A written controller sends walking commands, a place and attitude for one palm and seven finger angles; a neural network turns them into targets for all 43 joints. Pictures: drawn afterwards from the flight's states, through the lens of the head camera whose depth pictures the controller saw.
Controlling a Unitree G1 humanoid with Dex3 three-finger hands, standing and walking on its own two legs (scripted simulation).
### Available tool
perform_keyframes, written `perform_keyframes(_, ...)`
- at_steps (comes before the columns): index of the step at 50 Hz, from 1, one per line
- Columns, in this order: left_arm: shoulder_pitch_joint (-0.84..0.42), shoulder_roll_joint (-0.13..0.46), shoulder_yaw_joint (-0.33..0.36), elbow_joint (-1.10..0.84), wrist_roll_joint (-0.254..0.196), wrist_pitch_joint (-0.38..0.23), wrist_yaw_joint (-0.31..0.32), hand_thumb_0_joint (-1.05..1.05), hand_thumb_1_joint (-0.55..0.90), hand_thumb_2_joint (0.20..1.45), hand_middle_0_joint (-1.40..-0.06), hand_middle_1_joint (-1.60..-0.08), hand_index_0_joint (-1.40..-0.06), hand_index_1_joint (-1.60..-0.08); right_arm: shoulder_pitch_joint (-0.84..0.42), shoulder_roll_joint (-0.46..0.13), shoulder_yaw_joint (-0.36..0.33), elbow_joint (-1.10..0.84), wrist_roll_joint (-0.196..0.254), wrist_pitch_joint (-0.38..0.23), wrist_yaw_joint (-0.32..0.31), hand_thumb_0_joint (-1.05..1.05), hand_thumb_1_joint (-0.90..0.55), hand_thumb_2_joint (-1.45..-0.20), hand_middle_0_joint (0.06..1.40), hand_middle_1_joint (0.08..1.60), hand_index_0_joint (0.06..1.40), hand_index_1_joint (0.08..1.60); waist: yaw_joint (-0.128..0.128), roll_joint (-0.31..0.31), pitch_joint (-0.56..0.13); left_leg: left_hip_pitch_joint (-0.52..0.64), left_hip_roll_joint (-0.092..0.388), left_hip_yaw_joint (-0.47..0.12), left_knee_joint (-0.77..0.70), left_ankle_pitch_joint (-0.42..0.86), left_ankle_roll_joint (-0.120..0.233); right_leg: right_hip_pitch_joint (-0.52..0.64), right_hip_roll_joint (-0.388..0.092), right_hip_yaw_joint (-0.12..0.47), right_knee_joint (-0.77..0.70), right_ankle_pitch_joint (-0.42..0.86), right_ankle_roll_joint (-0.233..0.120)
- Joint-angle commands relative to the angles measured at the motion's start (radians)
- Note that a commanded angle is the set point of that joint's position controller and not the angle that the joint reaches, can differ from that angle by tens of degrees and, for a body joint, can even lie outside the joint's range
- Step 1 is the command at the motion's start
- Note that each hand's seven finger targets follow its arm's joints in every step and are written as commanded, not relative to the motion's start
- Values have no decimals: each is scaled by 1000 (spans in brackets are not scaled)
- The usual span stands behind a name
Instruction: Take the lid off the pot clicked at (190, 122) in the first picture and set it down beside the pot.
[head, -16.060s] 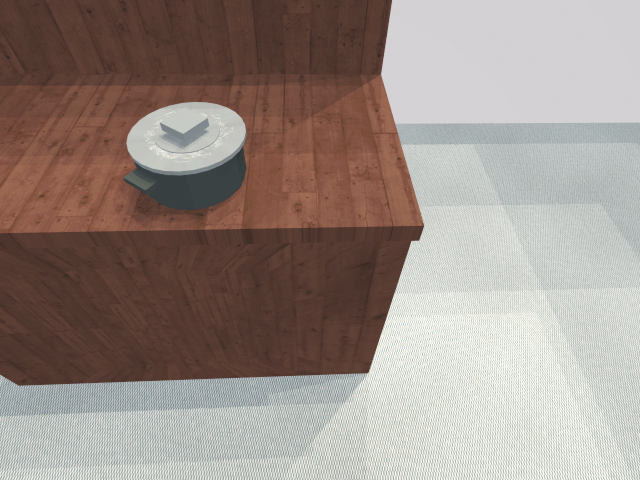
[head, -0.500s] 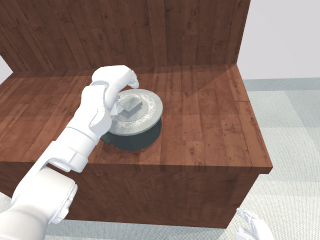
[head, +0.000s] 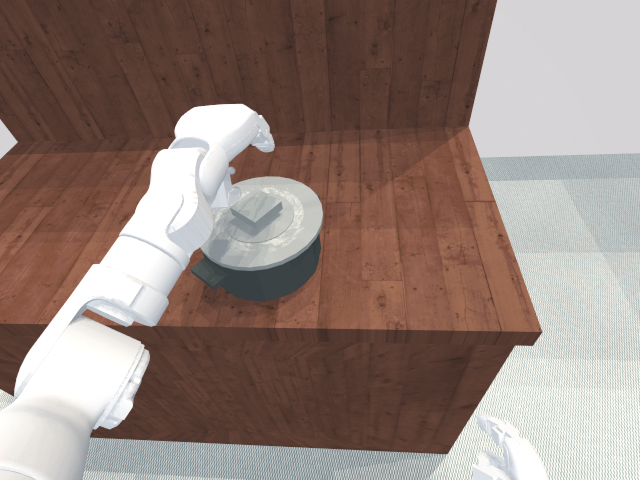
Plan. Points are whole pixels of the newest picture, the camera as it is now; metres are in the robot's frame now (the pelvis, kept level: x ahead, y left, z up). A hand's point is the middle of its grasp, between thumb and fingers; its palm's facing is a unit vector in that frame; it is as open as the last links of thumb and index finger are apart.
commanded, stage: move the open hand above the knob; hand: left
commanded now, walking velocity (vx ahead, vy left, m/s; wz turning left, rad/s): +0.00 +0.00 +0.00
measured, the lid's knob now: (256, 208) +0.47 +0.11 +0.09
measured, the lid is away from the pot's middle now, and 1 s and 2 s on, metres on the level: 0.01 0.01 0.01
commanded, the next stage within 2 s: lower the open fingers around the knob in 1.20 s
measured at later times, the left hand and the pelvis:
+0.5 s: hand (245, 200) +0.42 +0.11 +0.15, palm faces -0.20 +0.00 -0.98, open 10.1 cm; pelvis +0.01 +0.00 +0.00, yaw +0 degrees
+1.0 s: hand (224, 171) +0.44 +0.13 +0.18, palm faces -0.13 -0.07 -0.99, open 10.1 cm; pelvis +0.00 +0.00 +0.00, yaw +0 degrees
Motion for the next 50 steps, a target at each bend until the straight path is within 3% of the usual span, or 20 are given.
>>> perform_keyframes(1,-205,25,40,54,10,61,14,0,-328,1510,-845,-81,-845,-81,-109,-101,-30,-158,13,-17,25,0,-900,-900,200,300,200,300,8,-192,-193,-15,31,-61,-36,189,-17,99,3,32,-32,240,-12)
perform_keyframes(4,-293,-5,-19,-173,24,45,-30,0,-328,1510,-845,-81,-845,-81,-162,-97,-44,-217,11,7,41,0,-900,-900,200,300,200,300,-9,-151,-322,45,24,-56,-7,230,-1,142,-4,47,-24,286,-14)
perform_keyframes(8,-772,326,171,-577,43,-18,-11,0,-328,1510,-845,-81,-845,-81,-135,-84,-53,-224,-5,-46,19,0,-900,-900,200,300,200,300,-21,-13,-596,206,14,-107,16,383,23,261,9,80,11,415,-20)
perform_keyframes(10,-701,376,240,-361,53,-6,17,0,-328,1510,-845,-81,-845,-81,-80,-84,-40,-159,-8,-57,1,0,-900,-900,200,300,200,300,-13,-64,-500,159,20,-103,-1,375,16,244,18,68,-4,403,-23)
perform_keyframes(12,-551,331,251,-134,34,28,45,0,-328,1510,-845,-81,-845,-81,-52,-102,-34,-113,-5,-40,-3,0,-900,-900,200,300,200,300,-1,-116,-351,66,23,-85,-36,290,1,204,17,51,-25,340,-25)
perform_keyframes(15,-289,99,104,49,16,58,40,0,-328,1510,-845,-81,-845,-81,-100,-92,-22,-133,6,-20,14,0,-900,-900,200,300,200,300,14,-188,-202,-10,30,-62,-48,219,-17,120,8,33,-30,261,-16)
perform_keyframes(18,-186,-34,-11,-87,17,54,-2,0,-328,1510,-845,-81,-845,-81,-156,-94,-36,-203,11,4,47,0,-900,-900,200,300,200,300,10,-155,-302,40,33,-58,-14,293,-14,141,1,36,-10,316,-17)
perform_keyframes(20,-353,24,-1,-305,36,44,-18,0,-328,1510,-845,-81,-845,-81,-183,-87,-47,-233,8,16,54,0,-900,-900,200,300,200,300,-2,-123,-412,95,29,-69,7,341,2,180,-3,49,-3,356,-20)
perform_keyframes(23,-693,304,168,-538,58,14,0,0,-328,1510,-845,-81,-845,-81,-156,-83,-48,-226,-2,-15,33,0,-900,-900,200,300,200,300,-9,-51,-568,172,19,-94,16,394,18,266,8,77,11,426,-21)
perform_keyframes(25,-696,331,202,-389,65,30,18,0,-328,1510,-845,-81,-845,-81,-112,-79,-39,-167,-4,-34,14,0,-900,-900,200,300,200,300,-12,-81,-497,149,22,-98,2,384,15,245,17,66,2,418,-24)
perform_keyframes(27,-565,303,224,-201,39,57,38,0,-328,1510,-845,-81,-845,-81,-92,-95,-33,-129,-2,-27,9,0,-900,-900,200,300,200,300,-2,-117,-378,81,25,-87,-22,322,2,207,16,52,-17,363,-26)
perform_keyframes(28,-484,216,167,-86,40,69,39,0,-328,1510,-845,-81,-845,-81,-99,-83,-20,-121,0,-25,10,0,-900,-900,200,300,200,300,1,-164,-303,41,25,-77,-33,291,-5,174,17,41,-16,330,-22)
perform_keyframes(33,-216,-49,-31,-99,20,69,-12,0,-328,1510,-845,-81,-845,-81,-170,-87,-32,-196,15,9,47,0,-900,-900,200,300,200,300,3,-163,-280,40,32,-61,-15,272,-14,124,3,30,-12,296,-18)
perform_keyframes(35,-358,2,-27,-214,39,63,-24,0,-328,1510,-845,-81,-845,-81,-186,-88,-39,-212,13,26,47,0,-900,-900,200,300,200,300,-15,-148,-321,58,29,-64,-7,233,-3,121,2,40,-20,267,-18)
perform_keyframes(38,-717,301,165,-428,54,25,1,0,-328,1510,-845,-81,-845,-81,-157,-86,-39,-211,0,-12,15,0,-900,-900,200,300,200,300,-16,-90,-494,113,13,-86,-11,228,17,238,6,77,-14,297,-18)
perform_keyframes(40,-760,357,210,-334,63,20,19,0,-328,1510,-845,-81,-845,-81,-122,-79,-29,-168,-4,-42,-8,0,-900,-900,200,300,200,300,-13,-68,-500,120,12,-94,-14,261,16,249,11,75,-6,326,-24)
perform_keyframes(42,-657,339,236,-215,45,25,42,0,-328,1510,-845,-81,-845,-81,-86,-88,-32,-138,-5,-49,-15,0,-900,-900,200,300,200,300,-6,-93,-449,101,23,-90,-24,274,11,229,11,64,-19,324,-25)
perform_keyframes(46,-280,82,91,29,20,71,21,0,-328,1510,-845,-81,-845,-81,-115,-89,-24,-152,5,-30,18,0,-900,-900,200,300,200,300,20,-172,-264,8,28,-72,-29,263,-12,156,4,39,-18,314,-19)
perform_keyframes(47,-187,25,60,13,5,67,5,0,-328,1510,-845,-81,-845,-81,-130,-96,-31,-175,8,-24,29,0,-900,-900,200,300,200,300,18,-164,-267,10,28,-68,-21,284,-12,161,-1,40,-19,337,-21)
perform_keyframes(50,-222,37,26,-192,23,48,-37,0,-328,1510,-845,-81,-845,-81,-182,-96,-35,-231,14,3,44,0,-900,-900,200,300,200,300,10,-161,-335,32,27,-54,-2,290,-2,190,-5,48,-15,360,-15)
